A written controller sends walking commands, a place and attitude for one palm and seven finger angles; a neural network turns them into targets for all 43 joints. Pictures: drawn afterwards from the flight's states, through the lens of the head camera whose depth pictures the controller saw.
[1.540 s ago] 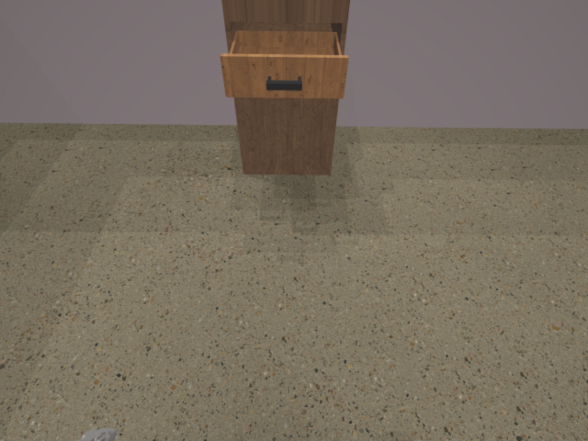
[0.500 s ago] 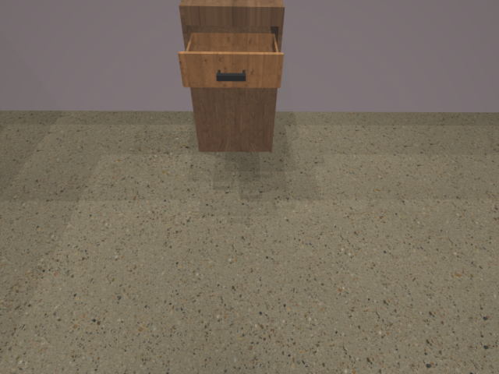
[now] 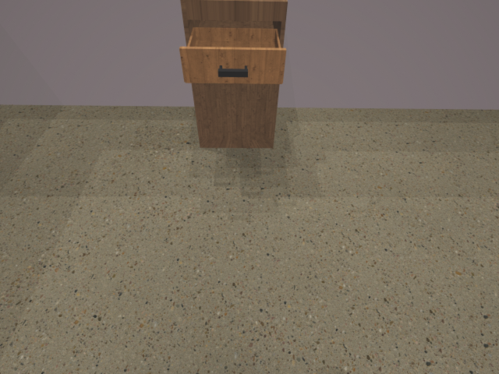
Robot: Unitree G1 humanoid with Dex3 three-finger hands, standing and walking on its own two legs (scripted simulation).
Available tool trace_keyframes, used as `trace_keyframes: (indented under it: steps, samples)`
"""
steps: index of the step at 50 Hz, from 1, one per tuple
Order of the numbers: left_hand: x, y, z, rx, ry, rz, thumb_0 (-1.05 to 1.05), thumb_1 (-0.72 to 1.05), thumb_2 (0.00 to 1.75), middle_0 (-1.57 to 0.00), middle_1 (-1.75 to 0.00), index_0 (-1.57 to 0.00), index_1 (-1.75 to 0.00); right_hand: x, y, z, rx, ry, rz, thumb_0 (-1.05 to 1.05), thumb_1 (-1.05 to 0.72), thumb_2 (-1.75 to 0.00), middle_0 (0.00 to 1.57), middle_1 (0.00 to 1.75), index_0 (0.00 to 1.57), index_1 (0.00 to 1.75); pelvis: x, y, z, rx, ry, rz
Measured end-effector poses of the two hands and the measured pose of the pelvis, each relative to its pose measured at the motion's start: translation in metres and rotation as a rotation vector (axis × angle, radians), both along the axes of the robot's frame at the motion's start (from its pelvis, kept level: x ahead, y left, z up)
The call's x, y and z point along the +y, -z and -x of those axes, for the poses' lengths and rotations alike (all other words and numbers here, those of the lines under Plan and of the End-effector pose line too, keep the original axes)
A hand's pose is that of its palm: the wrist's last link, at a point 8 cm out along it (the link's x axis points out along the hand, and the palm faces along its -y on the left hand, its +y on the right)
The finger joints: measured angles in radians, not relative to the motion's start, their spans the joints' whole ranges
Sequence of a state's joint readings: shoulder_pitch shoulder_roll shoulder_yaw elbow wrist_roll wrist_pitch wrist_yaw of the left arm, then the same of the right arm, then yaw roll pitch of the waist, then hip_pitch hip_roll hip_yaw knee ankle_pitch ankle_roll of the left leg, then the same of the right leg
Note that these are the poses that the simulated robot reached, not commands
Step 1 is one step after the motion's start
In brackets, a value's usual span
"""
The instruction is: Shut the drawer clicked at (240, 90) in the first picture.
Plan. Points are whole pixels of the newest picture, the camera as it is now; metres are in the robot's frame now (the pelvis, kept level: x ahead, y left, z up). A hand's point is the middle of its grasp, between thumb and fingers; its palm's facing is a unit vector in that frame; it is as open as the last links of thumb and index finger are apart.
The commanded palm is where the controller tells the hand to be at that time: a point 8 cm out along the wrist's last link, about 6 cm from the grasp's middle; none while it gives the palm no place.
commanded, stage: walk to a spot facing it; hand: left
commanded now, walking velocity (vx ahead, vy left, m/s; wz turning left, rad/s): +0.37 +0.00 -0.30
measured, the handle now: (233, 70) +1.20 +0.14 -0.10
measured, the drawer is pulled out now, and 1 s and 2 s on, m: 0.29 0.29 0.29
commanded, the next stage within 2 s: turn to face it in 1.52 s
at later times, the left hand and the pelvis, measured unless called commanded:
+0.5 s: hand out of the picture +0.03 +0.18 -0.19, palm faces +0.01 -0.99 -0.13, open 7.4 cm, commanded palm none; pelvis +0.11 +0.02 -0.02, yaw -5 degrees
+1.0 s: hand (217, 226) +0.50 +0.12 -0.19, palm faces -0.28 -0.94 -0.20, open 7.4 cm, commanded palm none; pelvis +0.32 -0.02 -0.04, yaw -15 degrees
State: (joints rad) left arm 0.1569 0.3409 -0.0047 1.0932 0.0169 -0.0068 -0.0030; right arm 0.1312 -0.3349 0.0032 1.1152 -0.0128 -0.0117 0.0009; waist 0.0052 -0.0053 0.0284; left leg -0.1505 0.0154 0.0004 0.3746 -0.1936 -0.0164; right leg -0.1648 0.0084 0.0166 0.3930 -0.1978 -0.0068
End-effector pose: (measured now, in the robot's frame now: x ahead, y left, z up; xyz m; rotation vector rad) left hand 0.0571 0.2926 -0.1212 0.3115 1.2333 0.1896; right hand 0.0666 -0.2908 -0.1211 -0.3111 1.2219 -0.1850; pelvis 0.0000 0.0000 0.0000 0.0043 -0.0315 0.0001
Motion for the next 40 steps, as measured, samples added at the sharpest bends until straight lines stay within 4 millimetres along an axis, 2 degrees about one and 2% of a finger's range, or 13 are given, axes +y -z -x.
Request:
trace_keyframes:
  steps: [4,9,15,18,21,25,27,29,31,36,40]
  samples:
    - [-0.003,0.002,-0.001,0.002,-0.005,0.001,0.00,0.90,0.90,-0.20,-0.30,-0.20,-0.30,0.003,0.002,-0.001,0.000,0.002,-0.005,0.00,-0.90,-0.90,0.20,0.30,0.20,0.30,0.000,0.001,-0.003,0.002,0.007,0.000]
    - [-0.019,0.014,0.007,0.056,-0.011,0.054,0.00,0.90,0.90,-0.20,-0.30,-0.20,-0.30,0.020,0.013,0.008,0.025,0.033,-0.049,0.00,-0.91,-0.90,0.20,0.30,0.20,0.30,0.001,0.005,-0.018,0.014,0.036,0.000]
    - [-0.046,0.035,0.018,0.147,-0.029,0.124,0.00,0.90,0.90,-0.20,-0.30,-0.20,-0.30,0.041,0.034,0.028,0.100,0.111,-0.108,0.00,-0.90,-0.90,0.20,0.30,0.20,0.30,-0.001,0.017,-0.047,0.022,0.064,0.003]
    - [-0.058,0.042,0.019,0.175,-0.058,0.151,0.00,0.90,0.90,-0.20,-0.30,-0.20,-0.30,0.049,0.041,0.032,0.159,0.137,-0.121,0.00,-0.91,-0.90,0.20,0.30,0.20,0.30,-0.001,0.022,-0.065,0.032,0.055,0.021]
    - [-0.064,0.044,0.023,0.206,-0.097,0.176,0.00,0.90,0.90,-0.20,-0.30,-0.20,-0.30,0.059,0.038,0.017,0.195,0.134,-0.118,0.00,-0.91,-0.90,0.20,0.30,0.20,0.30,0.006,0.021,-0.082,0.036,0.053,0.027]
    - [-0.061,0.046,0.027,0.307,-0.112,0.206,0.00,0.90,0.90,-0.20,-0.30,-0.20,-0.30,0.074,0.030,-0.036,0.108,0.137,-0.108,0.01,-0.91,-0.90,0.20,0.30,0.20,0.30,0.021,0.021,-0.109,0.041,0.082,0.017]
    - [-0.053,0.050,0.020,0.366,-0.096,0.218,0.00,0.90,0.90,-0.20,-0.30,-0.20,-0.30,0.080,0.031,-0.061,0.020,0.156,-0.095,0.01,-0.91,-0.90,0.20,0.30,0.20,0.30,0.029,0.025,-0.123,0.036,0.120,0.015]
    - [-0.044,0.049,-0.002,0.394,-0.054,0.210,0.00,0.90,0.90,-0.20,-0.30,-0.20,-0.30,0.088,0.026,-0.075,-0.036,0.195,-0.094,0.00,-0.91,-0.90,0.20,0.30,0.20,0.30,0.033,0.023,-0.138,0.028,0.154,0.014]
    - [-0.036,0.046,-0.038,0.368,-0.012,0.197,0.00,0.90,0.90,-0.20,-0.30,-0.20,-0.30,0.095,0.020,-0.078,-0.042,0.236,-0.094,0.00,-0.91,-0.90,0.20,0.30,0.20,0.30,0.035,0.016,-0.153,0.027,0.172,0.018]
    - [-0.029,0.039,-0.160,0.176,0.072,0.177,0.01,0.91,0.90,-0.20,-0.30,-0.20,-0.30,0.111,0.012,-0.062,0.081,0.307,-0.111,0.00,-0.93,-0.90,0.20,0.30,0.20,0.30,0.033,0.005,-0.191,0.034,0.203,0.024]
    - [-0.044,0.032,-0.261,0.038,0.153,0.176,0.00,0.91,0.90,-0.19,-0.30,-0.19,-0.30,0.127,0.013,-0.043,0.219,0.374,-0.154,0.00,-0.92,-0.90,0.20,0.30,0.20,0.30,0.025,0.005,-0.223,0.035,0.225,0.021]
